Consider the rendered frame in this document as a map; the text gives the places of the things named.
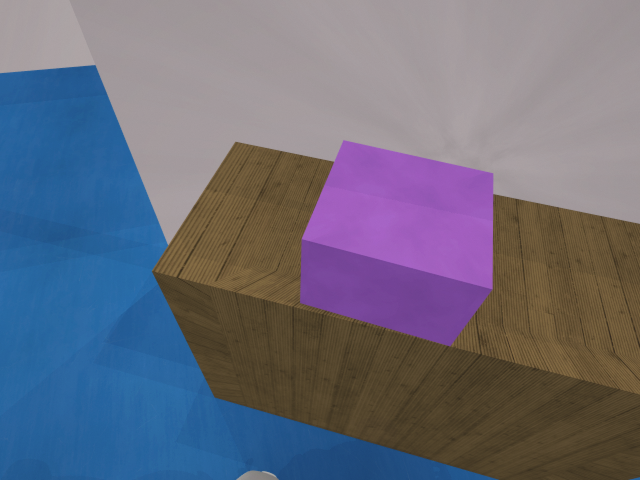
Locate carton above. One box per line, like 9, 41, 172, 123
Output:
300, 140, 493, 346

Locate pedestal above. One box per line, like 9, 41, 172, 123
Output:
152, 142, 640, 480

